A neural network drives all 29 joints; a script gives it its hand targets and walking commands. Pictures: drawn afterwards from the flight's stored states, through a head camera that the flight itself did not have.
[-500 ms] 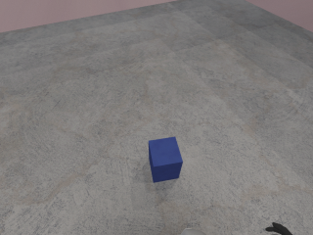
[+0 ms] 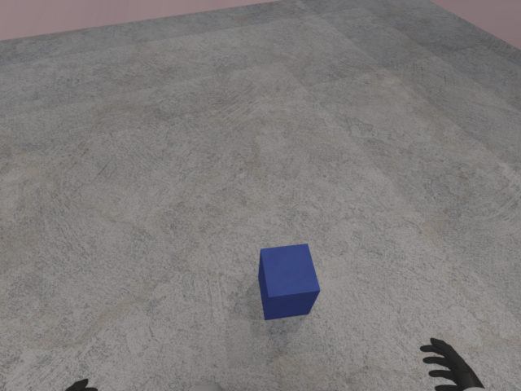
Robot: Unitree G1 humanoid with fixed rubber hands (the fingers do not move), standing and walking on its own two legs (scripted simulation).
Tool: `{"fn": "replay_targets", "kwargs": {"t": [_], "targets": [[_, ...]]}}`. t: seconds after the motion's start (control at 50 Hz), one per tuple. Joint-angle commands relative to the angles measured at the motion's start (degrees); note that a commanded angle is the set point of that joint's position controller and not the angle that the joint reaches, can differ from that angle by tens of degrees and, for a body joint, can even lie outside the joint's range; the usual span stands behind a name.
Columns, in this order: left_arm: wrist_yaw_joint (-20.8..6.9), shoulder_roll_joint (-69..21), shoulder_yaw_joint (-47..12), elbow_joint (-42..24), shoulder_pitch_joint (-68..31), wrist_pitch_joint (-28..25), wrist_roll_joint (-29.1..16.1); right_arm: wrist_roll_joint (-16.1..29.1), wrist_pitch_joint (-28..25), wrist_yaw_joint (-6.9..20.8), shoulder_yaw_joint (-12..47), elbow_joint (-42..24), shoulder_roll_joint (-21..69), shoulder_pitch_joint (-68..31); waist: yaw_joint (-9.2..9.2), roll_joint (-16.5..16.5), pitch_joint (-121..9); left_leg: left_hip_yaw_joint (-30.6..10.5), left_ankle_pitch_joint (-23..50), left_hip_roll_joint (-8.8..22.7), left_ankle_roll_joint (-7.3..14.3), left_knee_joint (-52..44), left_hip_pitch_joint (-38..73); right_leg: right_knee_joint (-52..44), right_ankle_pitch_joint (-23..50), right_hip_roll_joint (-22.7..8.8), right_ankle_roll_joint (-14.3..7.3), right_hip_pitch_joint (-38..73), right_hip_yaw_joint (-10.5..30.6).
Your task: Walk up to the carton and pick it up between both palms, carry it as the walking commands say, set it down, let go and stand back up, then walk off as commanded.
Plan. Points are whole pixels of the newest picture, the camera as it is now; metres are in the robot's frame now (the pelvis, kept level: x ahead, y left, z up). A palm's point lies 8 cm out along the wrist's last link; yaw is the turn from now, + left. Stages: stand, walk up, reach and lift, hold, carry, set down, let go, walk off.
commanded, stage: walk up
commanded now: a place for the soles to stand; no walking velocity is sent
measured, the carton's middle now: (285, 283) +0.54 -0.10 -0.63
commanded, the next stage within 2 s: none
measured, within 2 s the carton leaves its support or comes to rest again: neither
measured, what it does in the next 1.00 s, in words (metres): steps to the right: right foot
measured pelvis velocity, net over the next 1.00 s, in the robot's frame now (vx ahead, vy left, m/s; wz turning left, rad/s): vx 0.03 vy -0.12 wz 0.00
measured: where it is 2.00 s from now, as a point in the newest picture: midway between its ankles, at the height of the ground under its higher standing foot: outside the picture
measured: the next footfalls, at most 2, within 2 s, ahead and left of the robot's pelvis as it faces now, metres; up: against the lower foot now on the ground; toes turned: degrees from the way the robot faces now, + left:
right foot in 0.84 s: +0.11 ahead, -0.26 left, +0.00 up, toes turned -3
left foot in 1.04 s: +0.13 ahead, -0.06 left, +0.00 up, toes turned +6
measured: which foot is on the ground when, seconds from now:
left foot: down 0.00-0.84, up 0.86-1.00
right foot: down 0.00-0.58, up 0.60-0.82, down 0.84-1.00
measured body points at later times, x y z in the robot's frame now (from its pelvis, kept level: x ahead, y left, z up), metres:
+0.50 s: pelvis +0.00 -0.01 +0.02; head +0.01 -0.01 +0.47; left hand +0.10 +0.30 -0.10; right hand +0.11 -0.33 -0.09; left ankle +0.02 +0.11 -0.72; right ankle +0.00 -0.16 -0.72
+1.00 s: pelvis +0.03 -0.12 +0.00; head +0.05 -0.09 +0.45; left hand +0.11 +0.21 -0.11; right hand +0.09 -0.50 -0.06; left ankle +0.06 -0.01 -0.70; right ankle +0.07 -0.26 -0.72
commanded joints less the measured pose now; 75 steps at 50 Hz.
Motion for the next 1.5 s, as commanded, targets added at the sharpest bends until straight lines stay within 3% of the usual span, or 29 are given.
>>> {"fn": "replay_targets", "kwargs": {"t": [0.0, 0.52, 0.54, 0.56, 0.58, 0.6, 0.66, 0.76, 0.8, 0.82, 0.84, 0.86, 0.88, 0.96, 0.98, 1.0, 1.02, 1.04, 1.08, 1.12, 1.16, 1.22, 1.26, 1.3, 1.32, 1.36, 1.4, 1.44, 1.48], "targets": [[0.69, 10.33, 2.86, -0.63, 1.04, -0.46, -0.45, 0.12, -1.07, -0.74, -3.70, -0.85, -11.57, -2.44, 0.08, 4.57, -7.50, -10.13, 21.36, 8.59, 5.42, -9.80, 5.86, -4.01, 15.59, -1.85, -4.74, 3.67, 3.14], [0.31, 9.59, 1.73, 10.57, -10.47, -0.06, 0.08, -0.05, 0.46, -0.03, -3.06, 11.86, -8.91, -8.63, -1.08, 0.40, -4.35, -4.65, 11.27, 6.16, 0.92, -21.64, 14.01, -21.26, 13.16, -4.13, -3.91, 6.44, 6.56], [-2.35, 14.20, 5.51, 3.83, -12.38, 2.06, 3.61, 0.73, -0.87, -1.80, -7.39, 12.01, -16.85, 3.88, -3.10, -4.72, -5.55, -10.30, 0.17, 8.72, 4.29, -20.05, 18.05, -9.80, -1.10, 1.06, -4.50, -0.15, 2.24], [-3.21, 12.40, 5.49, 2.72, -13.44, 3.32, 3.80, 0.36, -1.23, -2.61, -8.84, 12.64, -20.43, 8.57, -4.74, 3.19, -2.67, -20.91, -7.02, 16.16, 8.01, -24.45, 24.30, -0.52, -7.58, 2.12, -3.82, -13.11, 0.86], [-3.68, 12.03, 5.58, 0.24, -14.49, 4.21, 4.43, -0.01, -1.82, -3.40, -10.05, 11.07, -22.20, 9.33, -5.52, 5.50, -0.21, -27.77, -7.58, 23.27, 12.34, -26.60, 24.41, 10.24, -8.09, -0.64, -2.83, -20.66, 4.02], [-3.98, 11.60, 6.00, -1.11, -13.18, 4.71, 4.35, 0.12, -2.42, -3.94, -10.32, 9.28, -21.40, 8.45, -4.22, 2.79, 0.48, -27.98, -5.56, 24.76, 13.46, -26.00, 21.11, 15.32, -4.96, -2.75, -2.44, -21.00, 7.43], [-5.61, 11.81, 7.46, -2.60, -7.74, 5.15, 3.50, -0.46, -3.08, -4.43, -9.79, 4.78, -18.33, 3.71, -0.35, 5.09, -0.07, -17.66, -1.37, 18.83, 9.90, -24.66, 11.83, 15.03, -2.05, -4.13, -1.77, -15.06, 7.72], [-7.23, 10.98, 9.08, -5.55, -5.24, 5.52, 3.47, -1.69, -2.88, -4.04, -10.21, 1.36, -20.12, 3.39, 1.03, 9.64, -1.73, -7.03, -3.56, 13.15, 7.81, -17.93, -1.58, 0.62, -2.72, -1.73, -2.82, 1.67, -0.80], [-6.39, 12.50, 10.45, -2.75, 4.93, 5.29, 3.91, -1.81, -2.08, -4.07, -8.93, -0.42, -16.84, 2.12, 6.33, 0.61, -4.02, -1.61, -10.32, 6.84, 4.53, -3.57, -11.46, -5.68, 1.75, 3.29, -3.10, 15.36, -6.22], [-5.61, 16.69, 11.51, -2.55, 10.16, 5.06, 4.65, -1.56, -1.68, -4.34, -7.63, -1.02, -13.27, 4.98, 9.03, -14.70, -4.46, 3.34, -13.98, 1.46, 2.30, 11.30, -17.56, -16.04, -10.30, -2.87, -5.31, 17.73, 2.64], [-5.01, 19.70, 11.50, -5.97, 6.07, 4.83, 4.88, -0.74, -1.28, -4.90, -6.50, -1.48, -10.70, 6.59, 7.19, -19.99, -0.11, 0.03, -19.59, -3.01, -0.01, 23.39, -23.63, -26.87, -22.89, -14.15, -10.60, 10.51, 24.20], [-5.11, 22.06, 11.95, -8.11, 0.91, 4.74, 3.81, 0.38, -1.51, -5.44, -7.93, -1.20, -15.10, 7.05, 4.62, -12.40, -0.36, -3.72, -16.82, -0.67, 0.56, 24.84, -19.22, -29.79, -30.39, -18.54, -16.25, 4.80, 30.08], [-4.76, 20.36, 11.01, -9.19, -0.93, 4.65, 3.38, 0.70, -1.89, -5.38, -8.51, 0.06, -17.70, 7.41, 3.21, -7.69, 1.30, -3.57, -14.79, 1.13, 0.40, 22.26, -16.30, -27.39, -27.24, -16.62, -16.25, 1.94, 26.43], [-4.33, 15.39, 9.27, -10.89, -8.56, 5.60, 3.56, 0.69, -2.47, -4.18, -8.70, 5.75, -15.21, 23.39, -5.01, -9.90, -0.42, 3.98, -1.21, 0.02, -0.11, 3.36, 9.57, -16.50, -14.82, -9.68, -12.37, -12.12, 9.04], [-3.82, 13.75, 8.48, -10.88, -8.16, 5.88, 3.24, 0.04, -2.63, -4.07, -8.95, 5.91, -14.67, 26.32, -7.19, -5.38, -1.71, 1.54, 0.88, 0.43, 0.88, -0.93, 17.85, -9.81, -15.85, -8.29, -10.84, -17.49, 6.83], [-3.17, 10.05, 7.19, -10.79, -6.67, 5.84, 3.01, -1.02, -3.02, -4.05, -9.17, 4.96, -15.32, 27.08, -8.62, 1.05, -0.68, -7.61, -6.33, 3.36, 3.41, -7.95, 21.36, 0.78, -14.32, -6.07, -8.30, -22.49, 3.47], [-2.66, 6.01, 6.14, -12.12, -6.59, 5.39, 2.26, -2.29, -3.67, -4.18, -9.35, 1.43, -19.41, 23.68, -7.30, 15.13, 3.07, -36.41, -20.49, 18.09, 6.71, -26.00, 15.46, 17.26, -10.84, 0.48, -4.23, -27.84, -1.92], [-1.95, 10.58, 7.54, -11.31, -5.39, 5.51, 2.79, -0.99, -3.64, -4.37, -9.32, -1.19, -21.89, 18.93, -4.24, 5.56, 6.39, -41.54, -18.37, 22.92, 8.04, -28.38, 8.07, 20.99, -8.77, 0.03, -3.13, -25.15, 6.17], [-2.51, 13.60, 8.49, -8.52, -2.42, 5.50, 1.87, -0.76, -4.02, -4.67, -8.55, -1.34, -20.80, 13.97, -0.86, 3.47, 6.75, -34.63, -13.60, 18.78, 9.12, -25.30, 2.93, 22.24, -5.25, -1.86, -2.59, -17.81, 7.40], [-2.69, 11.98, 8.19, -5.90, 1.76, 4.80, 1.22, -0.85, -4.10, -4.10, -6.90, -2.32, -17.32, 10.23, 0.55, 9.85, 3.61, -21.70, -2.26, 12.62, 8.81, -20.80, 2.92, 18.61, -2.79, -1.66, -2.43, -13.21, 5.00], [-2.53, 10.47, 7.92, -4.89, 2.05, 4.02, 0.81, -0.90, -3.71, -3.40, -6.10, -2.65, -15.44, 10.73, -0.39, 12.86, -0.23, -12.77, 15.92, 9.21, 8.40, -15.10, 4.60, 11.47, -3.22, -0.88, -1.91, -7.71, 0.88], [-1.53, 8.34, 7.25, -5.07, 0.37, 2.44, 0.06, -0.60, -2.74, -2.48, -5.55, -3.14, -15.31, 11.38, -1.28, 12.52, -4.19, -8.83, 32.55, 8.10, 8.62, -7.02, 4.87, -0.67, -1.10, 2.00, -2.89, 0.42, -4.62], [-0.40, 9.71, 7.62, -4.02, 2.16, 1.21, 0.79, 0.56, -1.60, -2.23, -4.72, -3.83, -12.86, 10.36, 0.48, 6.34, -6.52, -7.24, 26.55, 5.97, 4.56, 0.55, 1.24, -9.31, 11.70, 1.53, -4.39, 7.97, -3.58], [0.29, 14.47, 7.98, -4.87, 1.95, 0.12, 1.51, 1.09, -0.93, -2.19, -3.01, -5.25, -7.73, 11.32, -0.18, -6.72, -7.11, -5.20, 5.89, -1.23, -0.22, 9.57, -9.03, -15.27, 20.29, -13.99, -9.29, 12.33, 16.86], [-0.05, 16.11, 7.74, -5.41, -1.10, -0.03, 0.73, 1.14, -0.12, -2.63, -3.94, -3.82, -10.27, 11.98, -0.56, -6.13, -6.88, -6.09, -12.93, -0.84, -0.50, 12.01, -5.07, -14.82, 22.74, -20.72, -15.99, 6.11, 22.28], [-0.11, 14.13, 6.85, -5.25, -5.39, 0.47, 0.36, 1.04, -0.33, -2.23, -4.15, -2.05, -11.07, 11.98, -2.27, -6.29, -3.72, -4.54, -11.24, 0.45, 0.60, 4.27, -1.12, -10.59, 21.46, -15.55, -14.19, 1.00, 13.49], [-0.13, 12.62, 5.93, -5.13, -7.37, 1.22, -0.10, 0.27, -0.98, -2.05, -4.59, 0.30, -10.47, 12.56, -2.71, -8.11, -4.76, -3.09, 9.89, -0.08, 0.56, -3.09, 5.54, -5.08, 25.41, -9.14, -8.86, 0.02, 5.90], [-0.10, 11.38, 5.28, -4.64, -7.12, 1.39, -0.57, -0.35, -1.33, -1.77, -5.30, -0.81, -14.28, 8.33, -1.09, -3.78, -5.37, -12.43, 18.91, 4.84, 2.75, -5.28, 5.87, -1.69, 15.48, -5.32, -5.99, -2.56, 3.35], [0.29, 11.55, 5.25, -2.82, -6.37, 1.00, -0.42, 0.04, -0.88, -1.35, -4.63, -0.55, -13.24, 3.86, -0.07, -1.92, -6.02, -11.10, 16.88, 4.27, 3.34, -3.44, 2.39, -7.03, 6.80, -5.53, -5.82, 1.54, 3.30]]}}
